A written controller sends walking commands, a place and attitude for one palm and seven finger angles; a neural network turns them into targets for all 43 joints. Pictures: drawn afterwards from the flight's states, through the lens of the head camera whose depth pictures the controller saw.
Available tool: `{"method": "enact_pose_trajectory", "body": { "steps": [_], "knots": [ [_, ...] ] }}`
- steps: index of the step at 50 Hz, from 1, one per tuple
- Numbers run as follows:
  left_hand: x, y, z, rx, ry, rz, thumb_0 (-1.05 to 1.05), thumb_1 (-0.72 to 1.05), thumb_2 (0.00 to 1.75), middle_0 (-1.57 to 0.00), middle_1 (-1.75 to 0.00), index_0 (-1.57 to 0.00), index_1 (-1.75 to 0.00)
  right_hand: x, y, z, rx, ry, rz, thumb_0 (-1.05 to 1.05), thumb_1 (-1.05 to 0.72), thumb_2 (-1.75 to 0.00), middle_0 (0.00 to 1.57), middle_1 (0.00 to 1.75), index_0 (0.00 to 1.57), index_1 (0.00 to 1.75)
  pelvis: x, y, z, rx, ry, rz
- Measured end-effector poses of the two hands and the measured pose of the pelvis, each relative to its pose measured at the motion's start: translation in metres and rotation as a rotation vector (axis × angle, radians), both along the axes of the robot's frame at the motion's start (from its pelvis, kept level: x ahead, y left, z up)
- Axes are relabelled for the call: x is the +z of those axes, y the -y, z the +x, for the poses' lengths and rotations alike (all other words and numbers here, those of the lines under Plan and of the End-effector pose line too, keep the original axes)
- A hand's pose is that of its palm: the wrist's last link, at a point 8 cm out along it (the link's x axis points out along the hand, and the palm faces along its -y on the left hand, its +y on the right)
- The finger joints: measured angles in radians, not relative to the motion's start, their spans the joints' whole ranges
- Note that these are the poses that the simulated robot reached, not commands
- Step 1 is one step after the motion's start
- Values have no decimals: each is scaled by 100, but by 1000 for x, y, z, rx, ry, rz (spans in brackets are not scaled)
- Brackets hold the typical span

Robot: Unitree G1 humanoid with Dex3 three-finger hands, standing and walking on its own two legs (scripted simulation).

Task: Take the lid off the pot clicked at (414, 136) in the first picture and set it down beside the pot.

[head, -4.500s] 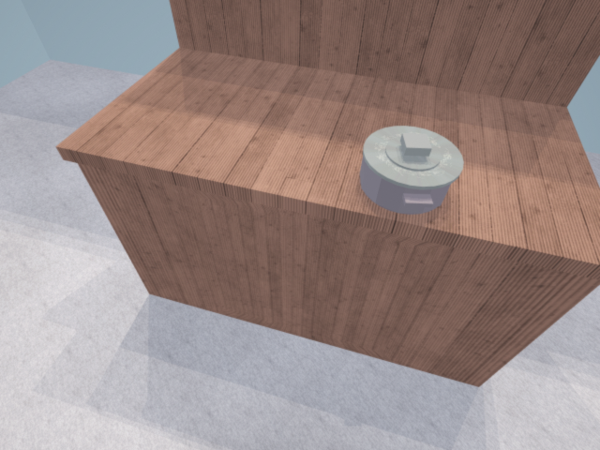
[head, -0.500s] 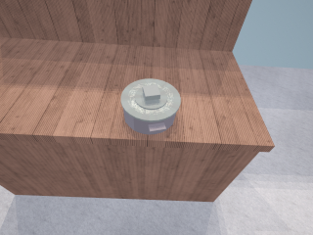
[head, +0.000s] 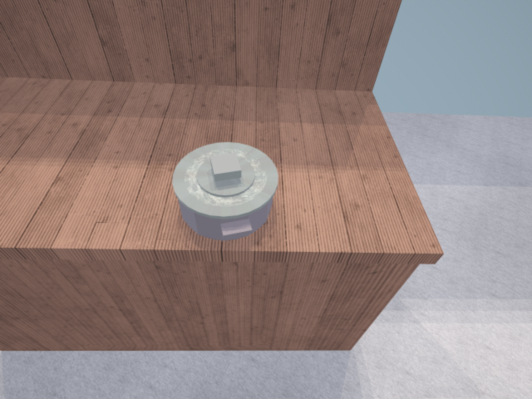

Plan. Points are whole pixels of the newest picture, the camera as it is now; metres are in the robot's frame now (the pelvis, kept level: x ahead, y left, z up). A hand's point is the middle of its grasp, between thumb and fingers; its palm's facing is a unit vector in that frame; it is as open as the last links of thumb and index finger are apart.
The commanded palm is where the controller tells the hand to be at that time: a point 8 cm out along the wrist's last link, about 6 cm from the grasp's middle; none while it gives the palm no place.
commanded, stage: shuffle to correct the standing spot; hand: left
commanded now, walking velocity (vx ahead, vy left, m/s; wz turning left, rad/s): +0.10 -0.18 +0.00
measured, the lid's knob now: (225, 166) +0.50 +0.10 +0.06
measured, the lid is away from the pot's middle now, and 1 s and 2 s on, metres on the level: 0.00 0.00 0.00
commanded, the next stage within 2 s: come to a stop and stand still in 0.06 s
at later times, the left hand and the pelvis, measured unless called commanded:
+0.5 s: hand out of the picture +0.04 +0.12 -0.18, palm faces +0.07 -0.98 -0.16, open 7.4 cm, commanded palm none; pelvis +0.05 -0.03 +0.00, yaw -1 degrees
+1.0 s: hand out of the picture +0.11 +0.13 -0.16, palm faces -0.02 -0.97 -0.25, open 7.4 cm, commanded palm none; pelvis +0.05 -0.06 +0.00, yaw +0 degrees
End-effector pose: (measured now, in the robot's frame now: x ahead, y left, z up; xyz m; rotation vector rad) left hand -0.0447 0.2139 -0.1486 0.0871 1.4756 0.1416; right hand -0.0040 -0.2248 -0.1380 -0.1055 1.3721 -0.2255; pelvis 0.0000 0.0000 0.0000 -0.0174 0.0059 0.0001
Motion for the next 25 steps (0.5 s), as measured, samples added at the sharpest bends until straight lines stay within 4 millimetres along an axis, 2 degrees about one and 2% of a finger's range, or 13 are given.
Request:
{"method": "enact_pose_trajectory", "body": {
  "steps": [4, 9, 14, 20, 25],
  "knots": [
    [0, 10, 18, 2, 23, 6, 1, 91, 90, -20, -30, -20, -30, -3, 7, 9, 1, -10, 11, 1, -91, -90, 20, 30, 20, 30, -1, 11, 10, 7, -14, 16],
    [4, 25, 40, 23, 63, 31, 1, 91, 90, -20, -30, -20, -30, -7, 25, 23, 14, -30, 12, 1, -91, -90, 21, 30, 20, 30, -2, 29, 23, 21, -21, 5],
    [4, 41, 46, 49, 52, 31, 1, 91, 90, -20, -30, -20, -30, -4, 39, 60, 47, -15, -19, 1, -91, -90, 20, 30, 20, 30, -1, 35, 37, 18, -4, 8],
    [-6, 50, 50, 31, -18, -10, 1, 91, 90, -20, -30, -20, -30, -1, 33, 118, 54, 116, -24, 1, -91, -90, 20, 30, 20, 30, -5, 32, 54, -8, 27, 6],
    [1, 41, 83, 22, 37, 19, 1, 91, 90, -21, -30, -20, -30, 7, 26, 132, 75, 169, -6, 0, -91, -90, 20, 30, 20, 30, 3, 34, 50, -12, 27, 17]
  ]
}}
